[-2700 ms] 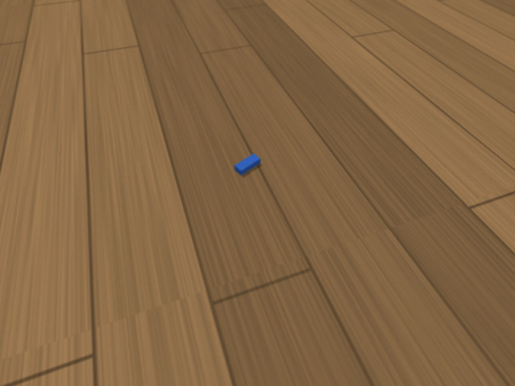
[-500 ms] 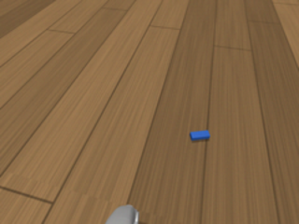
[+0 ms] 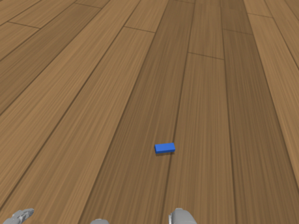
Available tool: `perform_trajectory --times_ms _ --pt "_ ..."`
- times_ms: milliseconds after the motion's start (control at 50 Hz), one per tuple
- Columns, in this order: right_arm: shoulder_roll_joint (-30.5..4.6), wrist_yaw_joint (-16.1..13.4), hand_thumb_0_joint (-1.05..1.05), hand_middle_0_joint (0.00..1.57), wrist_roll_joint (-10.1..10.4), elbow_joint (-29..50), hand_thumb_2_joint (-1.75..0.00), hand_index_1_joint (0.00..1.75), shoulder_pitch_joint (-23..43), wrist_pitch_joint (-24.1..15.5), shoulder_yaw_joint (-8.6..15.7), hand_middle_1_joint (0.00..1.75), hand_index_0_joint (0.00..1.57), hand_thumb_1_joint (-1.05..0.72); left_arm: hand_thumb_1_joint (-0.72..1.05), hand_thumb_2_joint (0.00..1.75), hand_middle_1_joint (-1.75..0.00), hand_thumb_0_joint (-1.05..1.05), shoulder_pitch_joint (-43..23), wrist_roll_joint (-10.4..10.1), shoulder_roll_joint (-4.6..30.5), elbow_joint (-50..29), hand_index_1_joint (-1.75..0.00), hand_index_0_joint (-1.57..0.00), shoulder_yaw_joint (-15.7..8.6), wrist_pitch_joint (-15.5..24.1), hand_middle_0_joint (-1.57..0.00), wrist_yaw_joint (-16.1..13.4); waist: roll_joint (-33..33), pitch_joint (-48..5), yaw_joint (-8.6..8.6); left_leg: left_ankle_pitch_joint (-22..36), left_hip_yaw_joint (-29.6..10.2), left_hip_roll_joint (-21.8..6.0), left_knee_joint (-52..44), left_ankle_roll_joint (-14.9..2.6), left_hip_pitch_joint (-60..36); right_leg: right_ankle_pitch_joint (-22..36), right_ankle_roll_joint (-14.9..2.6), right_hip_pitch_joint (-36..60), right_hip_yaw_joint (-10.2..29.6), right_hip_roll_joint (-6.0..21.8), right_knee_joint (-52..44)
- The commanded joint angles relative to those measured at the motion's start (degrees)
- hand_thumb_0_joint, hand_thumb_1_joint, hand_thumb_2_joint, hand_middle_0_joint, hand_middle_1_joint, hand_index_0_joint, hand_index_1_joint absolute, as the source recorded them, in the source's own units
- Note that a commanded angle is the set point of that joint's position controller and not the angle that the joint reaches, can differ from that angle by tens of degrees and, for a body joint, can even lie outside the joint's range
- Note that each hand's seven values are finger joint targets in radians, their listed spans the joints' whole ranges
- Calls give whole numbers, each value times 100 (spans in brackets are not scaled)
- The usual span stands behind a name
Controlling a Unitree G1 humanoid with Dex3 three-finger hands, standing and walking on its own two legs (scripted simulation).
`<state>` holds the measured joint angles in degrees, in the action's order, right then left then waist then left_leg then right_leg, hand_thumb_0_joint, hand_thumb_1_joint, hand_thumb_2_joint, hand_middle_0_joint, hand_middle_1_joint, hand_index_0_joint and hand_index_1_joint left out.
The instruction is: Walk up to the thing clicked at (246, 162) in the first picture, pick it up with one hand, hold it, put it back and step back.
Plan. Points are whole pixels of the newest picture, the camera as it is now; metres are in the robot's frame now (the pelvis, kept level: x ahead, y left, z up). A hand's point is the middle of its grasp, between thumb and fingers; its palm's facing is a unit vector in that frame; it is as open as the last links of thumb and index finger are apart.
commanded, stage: walk up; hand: left
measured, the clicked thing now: (164, 148) +0.70 -0.19 -0.72
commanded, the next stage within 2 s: none
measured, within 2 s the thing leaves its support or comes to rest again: neither
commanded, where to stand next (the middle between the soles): +0.34 -0.47 m, yaw +7 degrees
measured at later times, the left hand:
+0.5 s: hand out of the picture +0.13 +0.10 -0.15, palm faces +0.01 -0.96 -0.28, open 7.4 cm
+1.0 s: hand (181, 205) +0.19 -0.11 -0.12, palm faces +0.10 -0.92 -0.38, open 7.4 cm
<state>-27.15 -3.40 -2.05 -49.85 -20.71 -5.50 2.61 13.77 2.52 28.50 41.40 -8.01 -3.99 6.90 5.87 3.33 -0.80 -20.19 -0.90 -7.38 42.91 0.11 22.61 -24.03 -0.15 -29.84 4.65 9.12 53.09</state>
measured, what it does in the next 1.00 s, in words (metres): steps to the right: right foot, then left foot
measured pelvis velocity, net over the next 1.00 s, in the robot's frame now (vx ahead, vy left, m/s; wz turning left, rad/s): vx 0.20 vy -0.39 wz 0.08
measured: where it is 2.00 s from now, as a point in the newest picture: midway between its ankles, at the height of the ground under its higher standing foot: (219, 206)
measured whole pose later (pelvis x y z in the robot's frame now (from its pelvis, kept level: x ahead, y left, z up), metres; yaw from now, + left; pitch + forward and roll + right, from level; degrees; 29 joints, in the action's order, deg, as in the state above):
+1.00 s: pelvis +0.20 -0.39 +0.01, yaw +5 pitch -1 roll +0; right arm -26.2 -4.7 -0.1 -55.1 -16.5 -4.3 2.3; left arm 20.3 3.1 24.0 44.6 -5.4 -2.7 4.0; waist 0.5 3.9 4.9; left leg -25.9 4.9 -1.2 60.5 -2.2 33.3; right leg -22.0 -2.7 -18.2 -4.5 0.0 40.8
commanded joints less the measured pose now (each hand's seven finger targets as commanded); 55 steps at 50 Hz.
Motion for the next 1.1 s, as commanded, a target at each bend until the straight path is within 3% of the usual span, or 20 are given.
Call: perform_trajectory --times_ms 0,20,40,80,140,200,280,320,340,380,540,680,740,760,780,800,880,980,1060,1080 --pt "-1822 -143 0 20 -56 379 -90 30 799 -29 579 30 20 -90 90 90 -30 0 1322 27 779 105 -30 -20 -415 91 -20 -73 -1031 -587 878 -1391 -227 -188 -428 -803 1216 446 -5 2063 -1042 -683 -1546" --pt "-1322 -176 0 20 -41 354 -90 30 630 25 423 30 20 -90 90 90 -30 0 1833 105 1057 290 -30 -20 -514 140 -20 -153 192 -808 1176 -1342 364 249 1027 -553 1791 174 -69 2811 -901 -745 -1991" --pt "-728 -213 0 20 25 422 -90 30 658 60 225 30 20 -90 90 90 -30 0 2030 207 1508 232 -30 -20 -570 182 -20 -210 1668 -328 1383 -1806 572 912 2828 -258 3134 -1021 -396 2596 1276 311 -2930" --pt "-1230 -346 0 20 75 349 -90 30 325 37 392 30 20 -90 90 90 -30 0 370 32 1971 -360 -30 -20 -572 270 -20 -301 1220 2 517 -1311 -52 421 3113 -203 3011 -1420 -1397 2063 3216 1331 -4041" --pt "-1322 -250 0 20 245 -92 -90 30 301 -58 351 30 20 -90 90 90 -30 0 283 34 1336 -232 -30 -20 -363 309 -20 -354 720 390 365 -816 23 282 2312 -230 2204 713 -1308 1500 1276 572 -2980" --pt "-1073 -159 0 20 221 -288 -90 30 -332 -126 288 30 20 -90 90 90 -30 0 75 66 1036 -316 -30 -20 -225 350 -20 -356 823 201 213 -602 549 460 1126 -261 1238 2257 -1493 1369 627 431 -2582" --pt "-976 -153 0 20 240 -431 -90 30 -1036 -157 354 30 20 -90 90 90 -30 0 -316 39 817 -583 -30 -20 -27 283 -20 -302 226 -346 -166 1150 756 743 -644 -353 -1007 1993 -1267 554 6 170 -1924" --pt "-1471 -285 0 20 127 -495 -90 30 -1701 -156 544 30 20 -90 90 90 -30 0 -4 -25 354 -721 -30 -20 127 254 -20 -298 -1024 -948 -473 1299 -581 -45 -1613 -501 -2533 1235 -686 -176 -495 -360 -183" --pt "-1873 -353 0 20 39 -322 -90 30 -1608 -142 659 30 20 -90 90 90 -30 0 376 -5 217 -689 -30 -20 152 200 -20 -300 -1587 -1206 -323 353 -3033 -1349 -1956 -906 -3027 -546 -386 -1141 -250 -860 734" --pt "-2122 -428 0 20 240 55 -90 30 -763 -98 713 30 20 -90 90 90 -30 0 906 70 1110 -405 -30 -20 -95 -40 -20 -315 -587 -961 -60 -1497 -3990 -2186 -2678 -1460 -2114 -596 -191 -1054 308 -513 1795" --pt "-1640 -259 0 20 68 102 -90 30 -82 -186 528 30 20 -90 90 90 -30 0 738 57 812 -187 -30 -20 -196 -52 -20 -195 -1223 219 207 -54 -1043 -945 -2117 -1217 -118 185 67 -496 143 -242 1197" --pt "-2177 -218 0 20 -47 171 -90 30 303 -63 701 30 20 -90 90 90 -30 0 475 21 876 -261 -30 -20 -297 -84 -20 -49 -1981 -285 213 -1397 -692 -860 -1761 -1072 369 -261 53 415 -469 -266 -252" --pt "-1568 -245 0 20 -83 152 -90 30 615 116 513 30 20 -90 90 90 -30 0 1802 104 1035 316 -30 -20 -461 -24 -20 -153 -274 -637 1046 -1754 414 -67 485 -558 1577 52 -40 2310 -1056 -863 -1599" --pt "-969 -248 0 20 -57 204 -90 30 648 171 321 30 20 -90 90 90 -30 0 2195 216 1396 369 -30 -20 -535 19 -20 -219 1359 -281 1385 -1935 973 540 2429 -319 2699 -1174 -266 2258 309 -215 -2578" --pt "-800 -321 0 20 76 317 -90 30 466 205 282 30 20 -90 90 90 -30 0 1449 226 1706 -21 -30 -20 -499 87 -20 -269 1598 66 1004 -1769 269 889 3234 -196 3127 -2241 -719 1457 2509 676 -3882" --pt "-1191 -394 0 20 89 281 -90 30 484 182 461 30 20 -90 90 90 -30 0 466 126 2014 -302 -30 -20 -514 121 -20 -310 1228 299 546 -1291 -150 601 3309 -206 2778 -2762 -1121 1129 3281 1090 -4514" --pt "-1380 -288 0 20 263 -407 -90 30 -54 77 384 30 20 -90 90 90 -30 0 230 73 1296 -210 -30 -20 -321 241 -20 -397 781 432 290 -459 -32 296 2457 -230 2155 0 -926 1330 1351 326 -3067" --pt "-1010 -170 0 20 181 -361 -90 30 -208 -62 267 30 20 -90 90 90 -30 0 357 104 834 -347 -30 -20 -84 317 -20 -393 585 107 355 -507 479 542 694 -296 1055 2018 -1418 1550 865 432 -2765" --pt "-918 -271 0 20 189 -549 -90 30 -1254 -109 330 30 20 -90 90 90 -30 0 -97 -7 615 -592 -30 -20 120 216 -20 -390 -217 -596 -258 1658 550 711 -1289 -353 -1626 2647 -882 671 -64 -79 -1258" --pt "-1217 -330 0 20 108 -533 -90 30 -1446 -119 423 30 20 -90 90 90 -30 0 77 -81 339 -620 -30 -20 230 242 -20 -421 -984 -938 -408 1871 -370 131 -1683 -527 -2488 1898 -524 133 -327 -346 -287"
